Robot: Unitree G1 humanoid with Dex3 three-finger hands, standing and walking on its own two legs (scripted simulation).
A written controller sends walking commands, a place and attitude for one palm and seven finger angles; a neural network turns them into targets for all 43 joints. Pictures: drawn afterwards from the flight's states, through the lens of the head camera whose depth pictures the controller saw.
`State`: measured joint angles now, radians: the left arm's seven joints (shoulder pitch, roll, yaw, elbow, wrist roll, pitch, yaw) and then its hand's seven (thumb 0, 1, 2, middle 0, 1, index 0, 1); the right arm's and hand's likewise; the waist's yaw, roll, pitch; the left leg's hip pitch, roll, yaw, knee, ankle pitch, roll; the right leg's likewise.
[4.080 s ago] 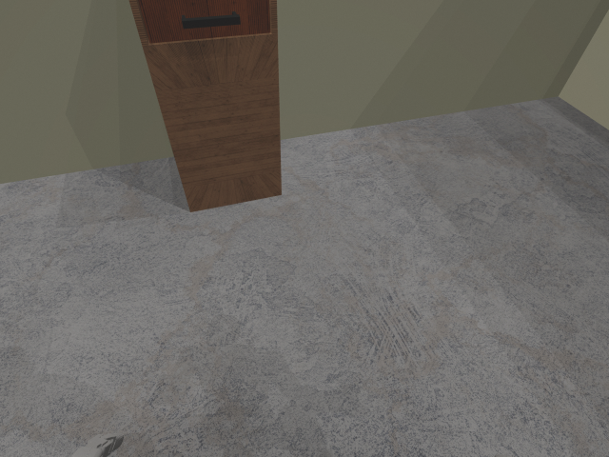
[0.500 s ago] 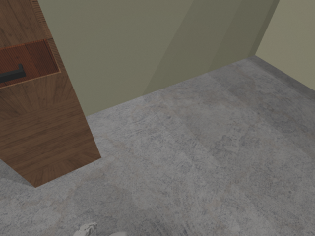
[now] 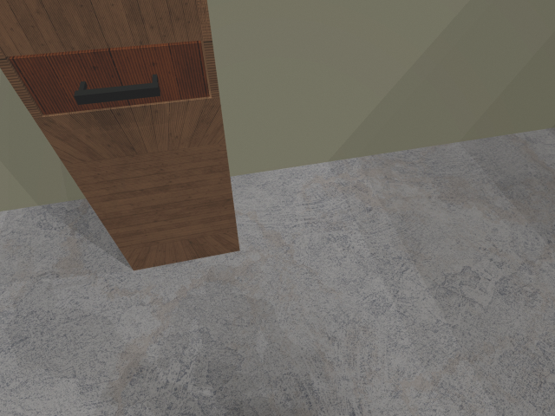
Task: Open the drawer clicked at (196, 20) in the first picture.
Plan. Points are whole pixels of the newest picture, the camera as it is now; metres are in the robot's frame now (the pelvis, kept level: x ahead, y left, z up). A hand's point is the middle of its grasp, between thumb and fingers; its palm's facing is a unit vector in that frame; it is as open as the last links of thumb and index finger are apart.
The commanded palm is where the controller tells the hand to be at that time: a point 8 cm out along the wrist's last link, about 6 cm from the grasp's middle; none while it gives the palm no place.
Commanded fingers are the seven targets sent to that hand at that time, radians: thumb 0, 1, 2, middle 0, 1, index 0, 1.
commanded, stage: turn to face it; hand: left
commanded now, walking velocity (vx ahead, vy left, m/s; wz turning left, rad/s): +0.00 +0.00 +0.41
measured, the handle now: (119, 87) +0.74 +0.38 +0.05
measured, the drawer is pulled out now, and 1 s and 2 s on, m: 0.00 0.00 0.00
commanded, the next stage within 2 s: take the last steps up to it in 0.26 s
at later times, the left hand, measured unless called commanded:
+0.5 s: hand out of the picture -0.07 +0.16 -0.17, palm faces +0.28 -0.93 -0.22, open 7.3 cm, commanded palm none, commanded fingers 0.00 0.90 0.90 -0.20 -0.30 -0.20 -0.30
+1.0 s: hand out of the picture +0.11 +0.21 -0.17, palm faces +0.19 -0.96 -0.18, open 7.4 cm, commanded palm none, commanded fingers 0.00 0.90 0.90 -0.20 -0.30 -0.20 -0.30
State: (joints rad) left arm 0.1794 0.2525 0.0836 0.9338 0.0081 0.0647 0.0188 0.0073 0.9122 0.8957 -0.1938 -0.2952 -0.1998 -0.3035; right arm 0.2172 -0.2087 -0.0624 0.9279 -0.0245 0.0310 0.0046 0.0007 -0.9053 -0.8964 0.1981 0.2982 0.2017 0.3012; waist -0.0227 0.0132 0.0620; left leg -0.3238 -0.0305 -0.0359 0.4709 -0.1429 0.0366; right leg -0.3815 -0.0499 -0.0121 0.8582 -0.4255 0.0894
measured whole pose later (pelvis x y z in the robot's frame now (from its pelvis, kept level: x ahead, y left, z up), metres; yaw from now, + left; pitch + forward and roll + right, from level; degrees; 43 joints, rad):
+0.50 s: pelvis -0.04 -0.03 +0.00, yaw +13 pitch -1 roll +1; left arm 0.30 0.18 0.03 0.98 0.03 0.00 0.01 0.00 0.91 0.89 -0.20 -0.30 -0.21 -0.30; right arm 0.17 -0.23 -0.07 0.99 -0.02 0.06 0.02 0.00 -0.91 -0.90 0.19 0.30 0.20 0.30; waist 0.04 0.00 0.06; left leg -0.27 0.04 0.03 0.74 -0.45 -0.04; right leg -0.23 -0.10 -0.19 0.50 -0.25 0.00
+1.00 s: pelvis +0.06 +0.01 -0.01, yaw +13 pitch -2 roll +0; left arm 0.12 0.19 0.04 1.02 0.02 0.01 -0.03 0.01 0.91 0.90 -0.19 -0.30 -0.20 -0.30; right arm 0.47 -0.13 -0.02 1.15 -0.03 -0.05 -0.03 0.00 -0.91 -0.90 0.20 0.30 0.20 0.30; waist -0.05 0.00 0.09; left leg 0.13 0.00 0.07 0.32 -0.41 0.01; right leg -0.49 -0.07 -0.11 0.73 -0.26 0.00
